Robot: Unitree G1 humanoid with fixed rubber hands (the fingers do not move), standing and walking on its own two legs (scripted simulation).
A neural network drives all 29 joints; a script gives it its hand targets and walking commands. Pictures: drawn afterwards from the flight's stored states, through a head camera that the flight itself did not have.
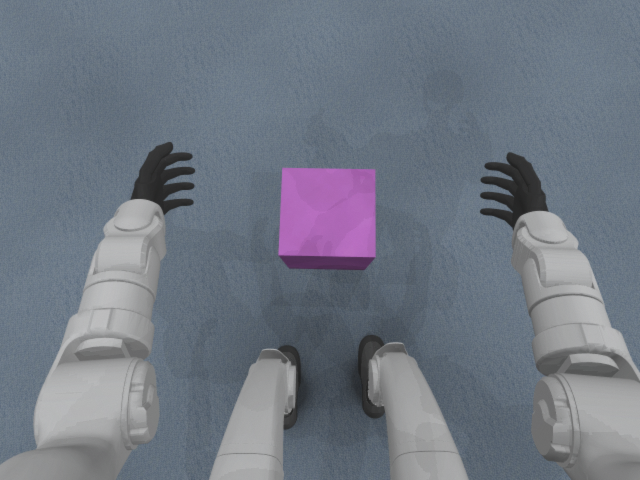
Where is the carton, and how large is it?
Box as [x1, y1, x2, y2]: [278, 168, 375, 269]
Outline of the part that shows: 282,168 278,254 289,268 364,269 375,257 374,169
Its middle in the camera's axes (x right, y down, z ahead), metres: +0.01 -0.04 +0.98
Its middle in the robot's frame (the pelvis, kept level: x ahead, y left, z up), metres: +0.51 +0.00 -0.57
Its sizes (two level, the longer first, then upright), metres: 0.210 0.200 0.250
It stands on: the floor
